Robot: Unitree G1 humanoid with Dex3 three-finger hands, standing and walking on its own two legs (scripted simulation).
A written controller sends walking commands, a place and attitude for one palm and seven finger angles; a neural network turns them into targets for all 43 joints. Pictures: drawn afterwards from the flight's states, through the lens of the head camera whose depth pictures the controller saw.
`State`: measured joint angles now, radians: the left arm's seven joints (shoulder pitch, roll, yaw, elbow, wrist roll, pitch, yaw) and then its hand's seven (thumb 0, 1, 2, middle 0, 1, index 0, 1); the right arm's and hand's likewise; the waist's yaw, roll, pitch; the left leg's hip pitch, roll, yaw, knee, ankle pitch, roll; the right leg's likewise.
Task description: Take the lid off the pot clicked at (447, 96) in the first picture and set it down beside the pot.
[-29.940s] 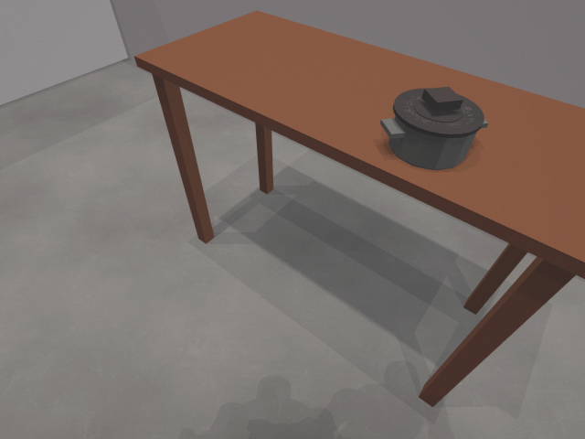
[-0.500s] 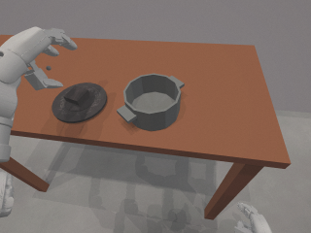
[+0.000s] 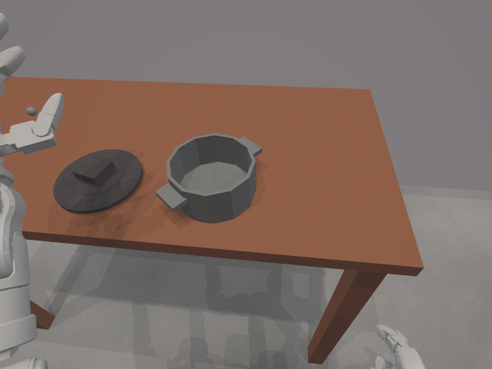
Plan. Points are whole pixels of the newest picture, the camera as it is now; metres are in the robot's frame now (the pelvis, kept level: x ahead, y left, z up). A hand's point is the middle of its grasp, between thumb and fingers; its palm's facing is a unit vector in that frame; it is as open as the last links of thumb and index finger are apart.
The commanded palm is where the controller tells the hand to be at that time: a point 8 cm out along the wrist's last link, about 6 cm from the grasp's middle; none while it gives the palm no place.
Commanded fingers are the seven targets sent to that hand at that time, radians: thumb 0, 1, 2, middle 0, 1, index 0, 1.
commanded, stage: draw the hand back to the body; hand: left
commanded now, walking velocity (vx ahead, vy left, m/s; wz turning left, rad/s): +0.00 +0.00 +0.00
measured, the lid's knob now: (94, 169) +0.43 +0.33 +0.08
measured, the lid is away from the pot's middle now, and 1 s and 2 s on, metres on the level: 0.23 0.23 0.23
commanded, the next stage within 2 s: step back with the hand held close in 1.22 s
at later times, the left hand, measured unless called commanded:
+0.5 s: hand (0, 162) +0.24 +0.25 +0.28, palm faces +0.50 -0.84 -0.20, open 7.6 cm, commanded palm +0.19 +0.29 +0.27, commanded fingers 0.00 0.90 0.90 -0.20 -0.30 -0.20 -0.30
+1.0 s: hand out of the picture +0.18 +0.26 +0.27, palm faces +0.49 -0.83 -0.28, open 7.4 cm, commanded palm +0.12 +0.30 +0.26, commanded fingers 0.00 0.90 0.90 -0.20 -0.30 -0.20 -0.30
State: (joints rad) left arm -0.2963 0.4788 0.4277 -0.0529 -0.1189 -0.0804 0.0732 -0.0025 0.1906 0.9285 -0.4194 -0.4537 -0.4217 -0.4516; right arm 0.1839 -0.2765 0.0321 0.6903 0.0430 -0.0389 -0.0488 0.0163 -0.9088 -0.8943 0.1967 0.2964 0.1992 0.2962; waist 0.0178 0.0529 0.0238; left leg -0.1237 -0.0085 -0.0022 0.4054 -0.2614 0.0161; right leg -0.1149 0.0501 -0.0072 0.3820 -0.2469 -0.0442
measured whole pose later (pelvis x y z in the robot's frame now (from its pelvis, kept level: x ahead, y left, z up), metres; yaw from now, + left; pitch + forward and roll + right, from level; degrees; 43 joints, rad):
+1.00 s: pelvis -0.02 +0.02 +0.00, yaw +0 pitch -5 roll -1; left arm 0.25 0.39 0.44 -0.57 -0.14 -0.13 0.08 0.01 0.89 0.90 -0.21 -0.30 -0.21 -0.30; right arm 0.14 -0.21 0.04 0.68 0.01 -0.08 -0.05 0.02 -0.91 -0.89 0.20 0.30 0.20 0.30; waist 0.06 0.05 0.02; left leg -0.08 -0.02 0.00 0.42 -0.25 0.04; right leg -0.06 0.04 0.00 0.36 -0.22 -0.02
